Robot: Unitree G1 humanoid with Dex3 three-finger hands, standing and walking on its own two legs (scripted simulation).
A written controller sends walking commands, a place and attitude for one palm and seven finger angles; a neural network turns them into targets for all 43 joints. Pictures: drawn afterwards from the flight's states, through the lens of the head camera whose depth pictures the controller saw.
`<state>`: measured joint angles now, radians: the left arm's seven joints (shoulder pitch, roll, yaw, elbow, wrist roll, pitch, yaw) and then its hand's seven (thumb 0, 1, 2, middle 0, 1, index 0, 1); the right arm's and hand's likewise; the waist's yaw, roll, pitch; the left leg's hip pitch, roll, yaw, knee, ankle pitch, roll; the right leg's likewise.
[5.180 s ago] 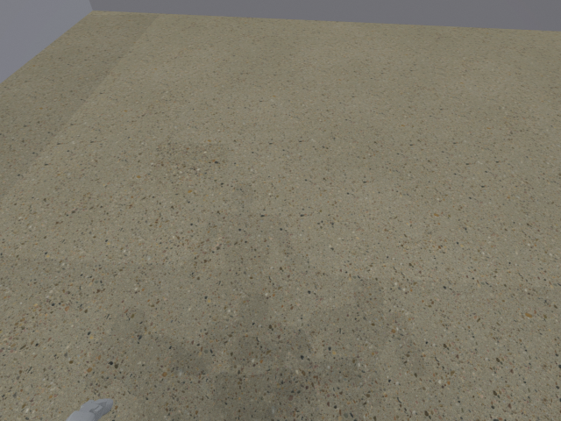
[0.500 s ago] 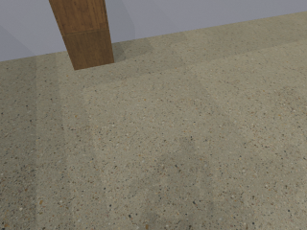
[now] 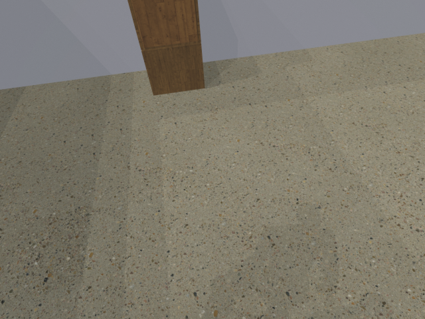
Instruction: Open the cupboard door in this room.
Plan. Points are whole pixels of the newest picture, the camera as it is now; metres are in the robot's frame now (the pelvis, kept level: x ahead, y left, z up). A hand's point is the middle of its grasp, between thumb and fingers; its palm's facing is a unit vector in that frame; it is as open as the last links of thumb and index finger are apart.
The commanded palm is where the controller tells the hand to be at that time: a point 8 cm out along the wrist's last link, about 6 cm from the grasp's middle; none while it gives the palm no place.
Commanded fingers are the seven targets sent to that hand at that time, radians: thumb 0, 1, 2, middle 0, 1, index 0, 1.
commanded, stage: turn or walk to find it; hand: left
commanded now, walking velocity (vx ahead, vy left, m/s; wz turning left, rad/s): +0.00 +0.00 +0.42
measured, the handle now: out of the picture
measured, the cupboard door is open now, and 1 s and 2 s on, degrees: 0 0 0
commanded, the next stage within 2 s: stand and wait in 0.44 s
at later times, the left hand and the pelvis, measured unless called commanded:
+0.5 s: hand out of the picture +0.01 +0.20 -0.16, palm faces +0.21 -0.93 -0.31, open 7.3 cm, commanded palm none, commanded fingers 0.00 0.90 0.90 -0.20 -0.30 -0.20 -0.30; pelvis -0.03 -0.02 -0.01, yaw +10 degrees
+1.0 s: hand out of the picture -0.11 +0.18 -0.18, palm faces +0.25 -0.95 -0.20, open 7.3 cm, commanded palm none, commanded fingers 0.00 0.90 0.90 -0.20 -0.30 -0.20 -0.30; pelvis -0.06 +0.00 +0.00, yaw +12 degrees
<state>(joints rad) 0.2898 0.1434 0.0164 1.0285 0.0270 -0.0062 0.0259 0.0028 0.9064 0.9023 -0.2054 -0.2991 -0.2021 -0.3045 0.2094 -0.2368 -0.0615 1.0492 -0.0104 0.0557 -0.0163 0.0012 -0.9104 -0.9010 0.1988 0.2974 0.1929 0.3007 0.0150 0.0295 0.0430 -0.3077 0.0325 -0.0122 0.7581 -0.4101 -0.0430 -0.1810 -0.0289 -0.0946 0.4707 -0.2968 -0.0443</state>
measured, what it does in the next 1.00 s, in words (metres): steps on the spot: left foot, then right foot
